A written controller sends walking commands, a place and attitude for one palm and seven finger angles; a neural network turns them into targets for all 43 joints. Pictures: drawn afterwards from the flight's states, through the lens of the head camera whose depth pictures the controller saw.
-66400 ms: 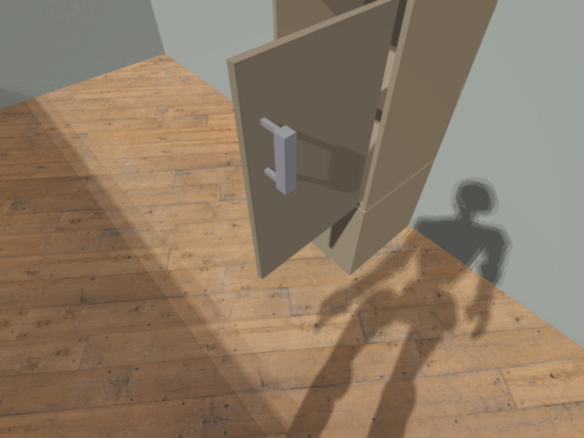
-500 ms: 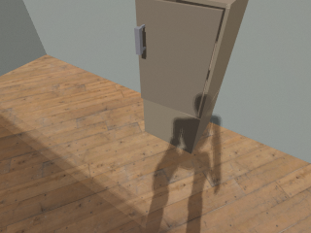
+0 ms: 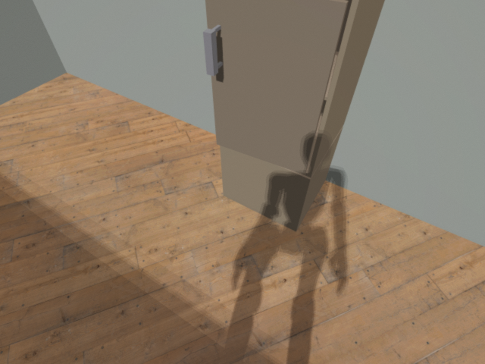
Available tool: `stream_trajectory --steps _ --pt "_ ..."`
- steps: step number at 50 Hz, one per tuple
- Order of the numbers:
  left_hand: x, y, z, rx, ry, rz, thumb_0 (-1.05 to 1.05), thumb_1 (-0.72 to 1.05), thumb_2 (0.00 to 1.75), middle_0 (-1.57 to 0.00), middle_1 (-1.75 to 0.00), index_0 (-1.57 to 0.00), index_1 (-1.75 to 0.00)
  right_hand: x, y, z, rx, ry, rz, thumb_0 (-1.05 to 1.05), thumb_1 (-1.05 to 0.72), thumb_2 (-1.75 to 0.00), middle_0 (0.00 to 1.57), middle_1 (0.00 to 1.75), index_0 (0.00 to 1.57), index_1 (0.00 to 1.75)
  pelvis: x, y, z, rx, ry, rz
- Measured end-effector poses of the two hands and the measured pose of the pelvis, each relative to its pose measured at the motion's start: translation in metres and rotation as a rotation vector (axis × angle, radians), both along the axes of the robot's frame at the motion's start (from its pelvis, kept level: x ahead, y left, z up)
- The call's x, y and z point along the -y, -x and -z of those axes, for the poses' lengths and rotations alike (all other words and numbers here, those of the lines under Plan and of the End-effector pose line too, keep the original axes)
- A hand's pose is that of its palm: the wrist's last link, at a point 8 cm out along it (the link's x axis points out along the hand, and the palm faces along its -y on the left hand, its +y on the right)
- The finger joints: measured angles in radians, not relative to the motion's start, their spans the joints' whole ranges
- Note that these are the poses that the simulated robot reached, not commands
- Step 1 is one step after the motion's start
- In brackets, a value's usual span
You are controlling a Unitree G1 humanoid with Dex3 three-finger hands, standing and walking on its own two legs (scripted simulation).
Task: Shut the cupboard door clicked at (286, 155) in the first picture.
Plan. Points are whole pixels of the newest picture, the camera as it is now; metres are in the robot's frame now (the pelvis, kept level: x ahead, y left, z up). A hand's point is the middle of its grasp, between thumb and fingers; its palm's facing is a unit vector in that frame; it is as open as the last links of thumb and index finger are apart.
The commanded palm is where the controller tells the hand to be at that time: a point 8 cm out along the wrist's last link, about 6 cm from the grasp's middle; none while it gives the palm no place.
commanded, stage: look to check the result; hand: left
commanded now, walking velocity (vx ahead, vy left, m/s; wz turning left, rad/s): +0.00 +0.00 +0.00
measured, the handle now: (215, 50) +0.94 +0.13 +0.07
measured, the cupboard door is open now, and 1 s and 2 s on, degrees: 5 5 5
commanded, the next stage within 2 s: walk to a spot facing it in 0.22 s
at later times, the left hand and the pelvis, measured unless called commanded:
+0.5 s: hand out of the picture +0.03 +0.18 -0.18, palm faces +0.06 -0.97 -0.22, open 7.4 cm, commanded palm none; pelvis +0.02 -0.01 +0.00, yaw +3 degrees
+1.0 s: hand out of the picture +0.06 +0.23 -0.16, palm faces +0.32 -0.91 -0.28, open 7.4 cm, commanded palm none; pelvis +0.01 -0.01 +0.00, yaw +20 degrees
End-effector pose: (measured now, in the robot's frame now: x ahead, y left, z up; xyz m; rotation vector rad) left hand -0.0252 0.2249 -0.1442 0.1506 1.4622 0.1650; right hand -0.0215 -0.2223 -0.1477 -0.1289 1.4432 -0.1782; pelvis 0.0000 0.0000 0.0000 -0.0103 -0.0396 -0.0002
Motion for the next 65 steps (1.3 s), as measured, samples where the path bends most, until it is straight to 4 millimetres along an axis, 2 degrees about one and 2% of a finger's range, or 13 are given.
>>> stream_trajectory --steps 14,21,29,35,38,44,51,54,58,62,65 --pt "-0.004 -0.036 -0.003 0.059 -0.015 0.022 0.00 0.91 0.90 -0.20 -0.30 -0.20 -0.30 0.013 -0.043 -0.003 0.072 0.018 -0.028 0.00 -0.90 -0.90 0.20 0.30 0.20 0.30 0.003 -0.012 -0.002 0.001 -0.004 0.002" --pt "-0.003 -0.049 -0.003 0.079 -0.020 0.019 0.00 0.91 0.90 -0.20 -0.30 -0.20 -0.30 0.018 -0.057 -0.004 0.086 0.028 -0.043 0.00 -0.90 -0.90 0.20 0.30 0.20 0.30 0.006 -0.018 -0.001 -0.002 -0.005 -0.008" --pt "-0.006 -0.047 0.011 0.112 -0.019 -0.076 0.00 0.91 0.90 -0.20 -0.30 -0.20 -0.30 0.013 -0.066 0.005 0.036 0.025 -0.102 0.00 -0.90 -0.90 0.20 0.30 0.20 0.30 0.003 -0.018 0.011 -0.003 0.019 -0.099" --pt "-0.024 -0.039 0.031 0.123 -0.012 -0.160 0.00 0.91 0.90 -0.20 -0.30 -0.20 -0.30 0.002 -0.088 0.010 0.048 0.053 -0.185 0.00 -0.90 -0.90 0.20 0.30 0.20 0.30 -0.012 -0.018 0.026 -0.005 0.013 -0.176" --pt "-0.034 -0.039 0.024 0.120 -0.028 -0.170 0.00 0.91 0.90 -0.20 -0.30 -0.20 -0.30 -0.003 -0.099 0.004 0.072 0.056 -0.220 0.00 -0.90 -0.90 0.20 0.30 0.20 0.30 -0.014 -0.014 0.021 -0.023 0.010 -0.198" --pt "-0.048 -0.052 0.000 0.206 -0.074 -0.201 0.01 0.91 0.90 -0.20 -0.30 -0.20 -0.30 0.000 -0.123 -0.008 0.094 0.058 -0.298 0.00 -0.90 -0.90 0.20 0.30 0.20 0.30 -0.008 -0.011 0.007 -0.062 0.027 -0.267" --pt "-0.042 -0.062 -0.019 0.293 -0.140 -0.254 0.00 0.91 0.90 -0.20 -0.30 -0.20 -0.30 0.020 -0.159 -0.007 0.116 0.052 -0.386 0.00 -0.90 -0.90 0.20 0.30 0.20 0.30 0.015 -0.014 0.005 -0.077 0.035 -0.369" --pt "-0.032 -0.054 -0.020 0.320 -0.178 -0.286 0.00 0.91 0.90 -0.20 -0.30 -0.20 -0.30 0.032 -0.180 0.002 0.130 0.038 -0.418 0.00 -0.90 -0.90 0.20 0.30 0.20 0.30 0.030 -0.020 0.013 -0.090 0.007 -0.412" --pt "-0.012 -0.026 -0.024 0.265 -0.195 -0.349 0.00 0.91 0.90 -0.20 -0.30 -0.20 -0.30 0.036 -0.209 0.006 0.149 0.028 -0.470 0.00 -0.90 -0.90 0.20 0.30 0.20 0.30 0.039 -0.022 0.011 -0.069 0.002 -0.467" --pt "0.008 0.000 -0.022 0.206 -0.179 -0.419 0.00 0.91 0.90 -0.20 -0.30 -0.20 -0.30 0.025 -0.233 0.001 0.168 0.004 -0.530 0.00 -0.90 -0.90 0.20 0.30 0.20 0.30 0.042 -0.028 0.007 -0.058 -0.022 -0.533" --pt "0.020 0.021 -0.017 0.184 -0.162 -0.487 0.00 0.90 0.90 -0.20 -0.30 -0.20 -0.30 0.007 -0.249 0.000 0.168 -0.010 -0.600 0.00 -0.91 -0.90 0.20 0.30 0.20 0.30 0.041 -0.031 0.007 -0.055 -0.033 -0.587"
